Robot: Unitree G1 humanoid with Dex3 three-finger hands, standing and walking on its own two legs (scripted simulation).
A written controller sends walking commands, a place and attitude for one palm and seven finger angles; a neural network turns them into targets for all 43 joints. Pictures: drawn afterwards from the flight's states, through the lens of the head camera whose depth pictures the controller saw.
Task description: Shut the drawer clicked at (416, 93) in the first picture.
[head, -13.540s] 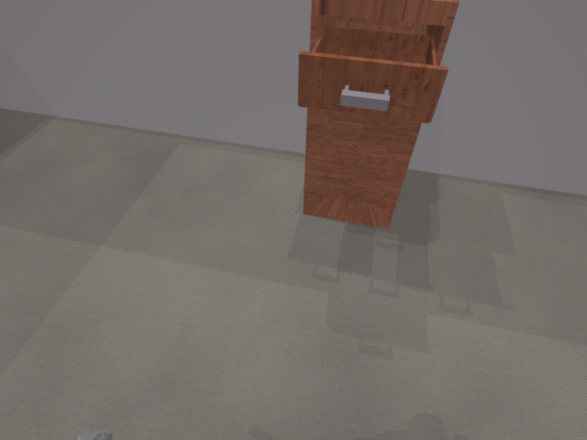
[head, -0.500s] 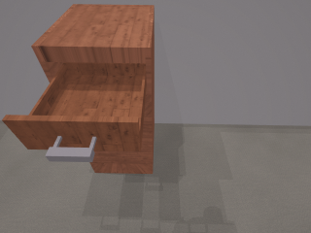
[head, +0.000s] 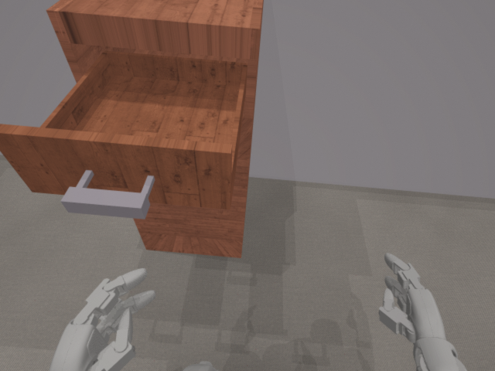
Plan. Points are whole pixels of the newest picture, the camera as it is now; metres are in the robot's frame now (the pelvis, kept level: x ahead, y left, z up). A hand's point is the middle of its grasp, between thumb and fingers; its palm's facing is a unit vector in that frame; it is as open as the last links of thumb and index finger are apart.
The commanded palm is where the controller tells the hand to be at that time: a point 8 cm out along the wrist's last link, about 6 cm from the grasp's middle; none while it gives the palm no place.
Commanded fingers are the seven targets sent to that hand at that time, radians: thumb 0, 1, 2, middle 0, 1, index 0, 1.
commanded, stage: raise the hand and make a fist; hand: left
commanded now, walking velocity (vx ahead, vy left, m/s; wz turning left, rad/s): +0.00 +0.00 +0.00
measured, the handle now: (113, 190) +0.35 +0.25 +0.10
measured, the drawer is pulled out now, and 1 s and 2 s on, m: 0.28 0.28 0.28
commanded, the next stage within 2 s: bring the fist close to the handle in 1.50 s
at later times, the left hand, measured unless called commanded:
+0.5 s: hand (89, 317) +0.16 +0.20 +0.11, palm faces +0.05 -1.00 -0.08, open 3.6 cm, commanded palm +0.12 +0.25 +0.12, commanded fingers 0.00 0.90 0.90 -1.12 -1.30 -1.12 -1.30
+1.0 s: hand (55, 303) +0.16 +0.21 +0.18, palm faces +0.05 -0.99 -0.10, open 3.2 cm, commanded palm +0.11 +0.26 +0.19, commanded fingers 0.00 0.90 0.90 -1.40 -1.60 -1.40 -1.60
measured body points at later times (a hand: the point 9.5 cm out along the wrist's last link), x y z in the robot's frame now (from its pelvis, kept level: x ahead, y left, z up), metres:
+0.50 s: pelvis +0.00 -0.01 +0.03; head +0.01 -0.01 +0.48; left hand +0.16 +0.26 +0.11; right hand +0.15 -0.25 -0.05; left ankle +0.01 +0.09 -0.67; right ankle +0.00 -0.08 -0.67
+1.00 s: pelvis +0.00 +0.01 +0.05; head -0.03 +0.00 +0.50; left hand +0.15 +0.26 +0.18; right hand +0.22 -0.17 +0.01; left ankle +0.01 +0.09 -0.67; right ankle +0.00 -0.08 -0.67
